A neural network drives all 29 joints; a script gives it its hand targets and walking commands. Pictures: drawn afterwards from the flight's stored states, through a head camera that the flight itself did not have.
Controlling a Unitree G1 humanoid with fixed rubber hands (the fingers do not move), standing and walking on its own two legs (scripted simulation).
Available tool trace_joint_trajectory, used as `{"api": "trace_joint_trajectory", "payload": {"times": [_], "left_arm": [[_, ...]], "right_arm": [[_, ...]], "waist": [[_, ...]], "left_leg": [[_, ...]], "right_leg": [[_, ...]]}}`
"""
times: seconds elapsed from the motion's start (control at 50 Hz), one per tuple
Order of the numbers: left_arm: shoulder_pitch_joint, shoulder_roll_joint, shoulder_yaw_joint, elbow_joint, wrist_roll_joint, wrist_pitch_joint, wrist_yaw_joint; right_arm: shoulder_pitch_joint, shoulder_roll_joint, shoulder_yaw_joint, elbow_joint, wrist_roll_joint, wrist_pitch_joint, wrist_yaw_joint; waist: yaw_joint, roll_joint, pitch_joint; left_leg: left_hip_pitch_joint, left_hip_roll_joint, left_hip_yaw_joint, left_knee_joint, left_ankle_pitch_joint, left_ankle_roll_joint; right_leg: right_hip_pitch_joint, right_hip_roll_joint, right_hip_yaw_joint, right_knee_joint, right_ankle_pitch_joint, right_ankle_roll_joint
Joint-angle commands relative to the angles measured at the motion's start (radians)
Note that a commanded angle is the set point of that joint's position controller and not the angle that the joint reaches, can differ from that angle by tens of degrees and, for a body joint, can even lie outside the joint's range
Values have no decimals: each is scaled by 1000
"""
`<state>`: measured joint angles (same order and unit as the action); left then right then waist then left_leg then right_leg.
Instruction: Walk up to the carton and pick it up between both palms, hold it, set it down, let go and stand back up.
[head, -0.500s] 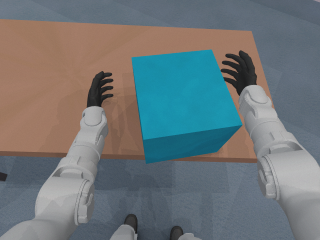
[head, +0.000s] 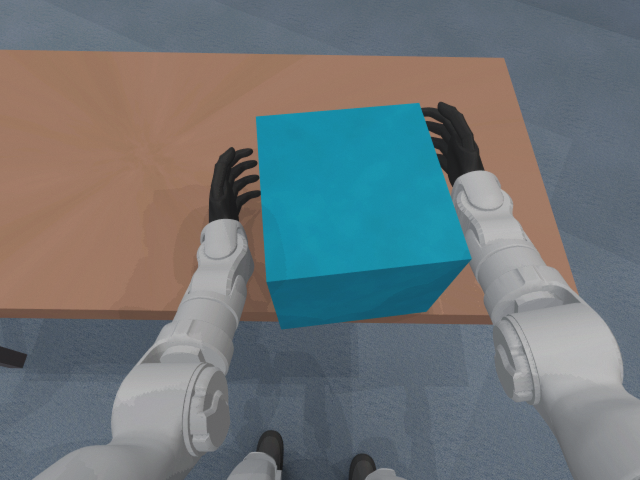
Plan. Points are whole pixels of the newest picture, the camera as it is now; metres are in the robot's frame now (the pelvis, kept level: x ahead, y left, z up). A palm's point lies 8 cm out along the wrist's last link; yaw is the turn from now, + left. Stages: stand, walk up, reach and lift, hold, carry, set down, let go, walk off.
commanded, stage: reach and lift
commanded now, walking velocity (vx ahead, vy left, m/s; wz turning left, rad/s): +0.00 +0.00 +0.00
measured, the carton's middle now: (347, 221) +0.42 +0.00 +0.03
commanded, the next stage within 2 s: none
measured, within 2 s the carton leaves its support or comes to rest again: leaves its support in 1.58 s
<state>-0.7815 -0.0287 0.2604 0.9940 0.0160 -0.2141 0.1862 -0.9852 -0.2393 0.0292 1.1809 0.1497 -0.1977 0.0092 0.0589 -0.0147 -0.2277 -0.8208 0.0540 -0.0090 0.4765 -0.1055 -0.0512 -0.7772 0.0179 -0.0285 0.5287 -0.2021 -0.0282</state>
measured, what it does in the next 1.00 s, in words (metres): stands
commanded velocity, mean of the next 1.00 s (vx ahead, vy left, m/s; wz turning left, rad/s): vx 0.00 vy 0.00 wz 0.00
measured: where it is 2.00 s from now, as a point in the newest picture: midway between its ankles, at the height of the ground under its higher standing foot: outside the picture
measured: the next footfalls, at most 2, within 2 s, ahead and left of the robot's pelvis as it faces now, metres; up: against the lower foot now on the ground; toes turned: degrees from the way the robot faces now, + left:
none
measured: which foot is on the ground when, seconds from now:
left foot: down 0.00-1.00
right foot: down 0.00-1.00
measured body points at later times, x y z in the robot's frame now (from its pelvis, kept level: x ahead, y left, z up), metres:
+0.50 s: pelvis +0.00 +0.00 +0.00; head +0.09 +0.00 +0.45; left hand +0.41 +0.18 +0.03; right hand +0.47 -0.11 +0.07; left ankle +0.04 +0.15 -0.72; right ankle +0.00 -0.10 -0.72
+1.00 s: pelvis +0.00 +0.00 +0.00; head +0.09 +0.00 +0.45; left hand +0.41 +0.18 +0.03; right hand +0.47 -0.11 +0.07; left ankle +0.04 +0.15 -0.72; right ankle +0.00 -0.10 -0.72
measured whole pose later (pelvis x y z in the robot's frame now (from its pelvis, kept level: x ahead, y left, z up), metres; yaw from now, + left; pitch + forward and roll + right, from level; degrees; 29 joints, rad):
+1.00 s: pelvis +0.00 +0.00 +0.00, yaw +0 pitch +21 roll +0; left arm -0.72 -0.06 0.46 1.02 0.15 -0.23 0.18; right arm -0.94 -0.07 -0.36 1.23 -0.32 -0.25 -0.02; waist 0.06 -0.01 -0.22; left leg -0.72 0.05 -0.01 0.48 -0.12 -0.05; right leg -0.68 0.02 -0.03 0.53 -0.22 -0.03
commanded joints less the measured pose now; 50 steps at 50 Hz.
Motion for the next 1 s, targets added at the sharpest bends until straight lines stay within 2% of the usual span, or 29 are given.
{"api": "trace_joint_trajectory", "payload": {"times": [0.0, 0.08, 0.14, 0.18, 0.26, 0.32, 0.46, 0.66, 0.8, 0.9, 0.98], "left_arm": [[-522, -32, 102, -239, 173, -70, -10], [-583, -190, 76, -218, 205, -69, -41], [-626, -421, 29, -194, 265, -72, -96], [-622, -492, 1, -166, 288, -70, -110], [-596, -523, 0, -103, 317, -76, -132], [-582, -521, 9, -85, 321, -88, -142], [-599, -522, 13, -84, 321, -94, -140], [-582, -511, 28, -68, 322, -100, -140], [-585, -521, 18, -64, 318, -95, -137], [-577, -523, 25, -54, 319, -97, -137], [-588, -528, 15, -57, 311, -98, -135]], "right_arm": [[-441, 171, -90, -194, -102, -58, -4], [-456, 345, -126, -158, -182, -58, 29], [-447, 625, -158, -112, -320, -68, 86], [-430, 711, -193, -84, -391, -79, 108], [-400, 764, -268, -39, -494, -98, 124], [-388, 776, -293, -11, -536, -109, 123], [-386, 796, -324, 11, -565, -120, 122], [-377, 813, -311, 10, -566, -125, 116], [-369, 814, -316, 29, -560, -123, 113], [-370, 821, -303, 31, -557, -126, 111], [-368, 825, -298, 38, -552, -127, 109]], "waist": [[171, -21, -843], [163, -3, -832], [151, 10, -813], [141, 22, -800], [129, 18, -738], [124, 6, -693], [121, 9, -653], [124, -8, -655], [112, -2, -648], [121, -8, -644], [116, -4, -648]], "left_leg": [[383, -47, 141, 26, 337, 4], [436, -46, 143, 12, 302, 0], [496, -44, 148, -1, 289, -2], [531, -39, 149, 2, 302, -10], [531, -33, 149, -1, 295, -11], [507, -32, 152, -6, 289, -7], [511, -32, 155, -20, 272, -6], [489, -36, 157, -21, 274, 3], [500, -35, 153, -25, 272, 3], [484, -35, 154, -24, 270, 8], [491, -32, 150, -20, 276, 10]], "right_leg": [[649, 33, 30, -3, 598, 74], [604, 32, 15, -32, 487, 55], [582, 32, -7, -49, 445, 44], [571, 37, -21, -55, 442, 35], [600, 29, -28, -49, 471, 39], [614, 25, -28, -43, 487, 46], [598, 22, -33, -62, 423, 46], [624, 16, -27, -54, 464, 54], [607, 17, -29, -64, 442, 52], [608, 15, -25, -58, 449, 54], [589, 17, -25, -60, 433, 51]]}}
